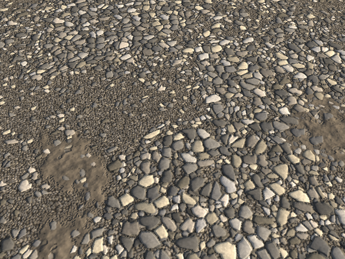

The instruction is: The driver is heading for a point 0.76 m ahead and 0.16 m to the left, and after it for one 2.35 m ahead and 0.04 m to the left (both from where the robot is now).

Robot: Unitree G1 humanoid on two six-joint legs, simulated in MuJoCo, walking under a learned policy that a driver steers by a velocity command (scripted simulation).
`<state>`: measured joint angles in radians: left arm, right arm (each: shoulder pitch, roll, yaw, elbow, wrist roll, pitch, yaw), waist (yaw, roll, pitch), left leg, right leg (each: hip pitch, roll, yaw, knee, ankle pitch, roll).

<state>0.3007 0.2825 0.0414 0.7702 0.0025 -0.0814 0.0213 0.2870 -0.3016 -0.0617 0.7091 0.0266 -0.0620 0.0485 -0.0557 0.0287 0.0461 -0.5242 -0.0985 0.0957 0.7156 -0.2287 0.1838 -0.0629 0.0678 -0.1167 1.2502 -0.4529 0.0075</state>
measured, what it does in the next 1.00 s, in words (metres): walks ahead, turning left: right foot, then left foot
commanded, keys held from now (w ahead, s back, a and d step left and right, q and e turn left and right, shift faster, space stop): w+q+shift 0.70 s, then w+e+shift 0.30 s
